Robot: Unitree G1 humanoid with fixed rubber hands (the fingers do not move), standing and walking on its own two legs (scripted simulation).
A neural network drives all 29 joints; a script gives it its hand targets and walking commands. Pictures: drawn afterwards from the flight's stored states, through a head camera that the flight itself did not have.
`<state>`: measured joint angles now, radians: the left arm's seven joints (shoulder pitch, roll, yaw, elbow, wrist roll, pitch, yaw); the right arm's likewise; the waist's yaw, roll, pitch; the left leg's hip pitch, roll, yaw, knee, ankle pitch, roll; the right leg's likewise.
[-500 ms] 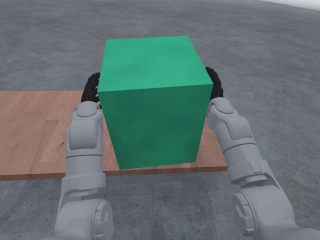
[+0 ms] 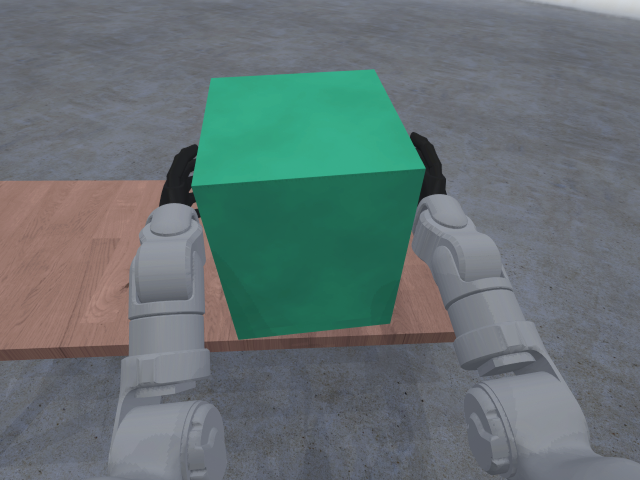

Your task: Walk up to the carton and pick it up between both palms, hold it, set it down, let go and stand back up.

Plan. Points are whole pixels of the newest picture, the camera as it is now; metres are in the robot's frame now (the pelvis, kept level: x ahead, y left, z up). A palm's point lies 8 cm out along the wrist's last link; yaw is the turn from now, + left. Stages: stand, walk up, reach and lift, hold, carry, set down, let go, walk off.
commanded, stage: hold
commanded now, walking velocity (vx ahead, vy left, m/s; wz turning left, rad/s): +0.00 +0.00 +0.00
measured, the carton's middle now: (305, 207) +0.38 +0.01 +0.19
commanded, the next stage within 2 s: none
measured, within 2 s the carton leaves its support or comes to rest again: neither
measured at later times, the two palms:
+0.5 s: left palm (180, 210) +0.36 +0.15 +0.20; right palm (427, 200) +0.36 -0.14 +0.21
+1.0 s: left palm (179, 211) +0.36 +0.15 +0.20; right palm (425, 198) +0.36 -0.14 +0.21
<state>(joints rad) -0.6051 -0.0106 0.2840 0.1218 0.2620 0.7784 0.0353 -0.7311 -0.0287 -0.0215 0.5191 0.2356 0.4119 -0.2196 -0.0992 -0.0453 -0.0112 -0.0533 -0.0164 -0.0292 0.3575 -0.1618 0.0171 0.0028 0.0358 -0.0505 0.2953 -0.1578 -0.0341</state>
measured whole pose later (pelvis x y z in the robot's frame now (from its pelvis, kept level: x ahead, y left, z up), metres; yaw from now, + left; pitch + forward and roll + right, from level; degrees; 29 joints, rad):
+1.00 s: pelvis +0.00 +0.00 +0.00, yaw +0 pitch -8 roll -1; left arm -0.62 -0.01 0.29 0.16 0.26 0.77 0.03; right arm -0.75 -0.02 -0.03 0.55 0.22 0.41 -0.22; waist -0.09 -0.05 -0.02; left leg -0.06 -0.02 -0.03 0.35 -0.16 0.02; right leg -0.01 0.04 -0.05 0.30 -0.16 -0.04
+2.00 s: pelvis +0.00 +0.00 +0.00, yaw +0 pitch -7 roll -1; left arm -0.63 0.00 0.29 0.17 0.26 0.76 0.03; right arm -0.76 -0.02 -0.04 0.56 0.22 0.40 -0.21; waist -0.10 -0.05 -0.02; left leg -0.07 -0.02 -0.04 0.35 -0.15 0.01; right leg -0.02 0.04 -0.05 0.30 -0.15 -0.04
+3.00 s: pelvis +0.00 +0.00 +0.00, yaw +0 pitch -10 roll +0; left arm -0.67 -0.04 0.38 0.35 0.37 0.54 -0.03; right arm -0.75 0.06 -0.19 0.73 -0.01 0.15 -0.15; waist -0.06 -0.06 0.05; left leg 0.02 -0.02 -0.03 0.31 -0.15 0.02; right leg 0.06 0.03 -0.05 0.29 -0.17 -0.04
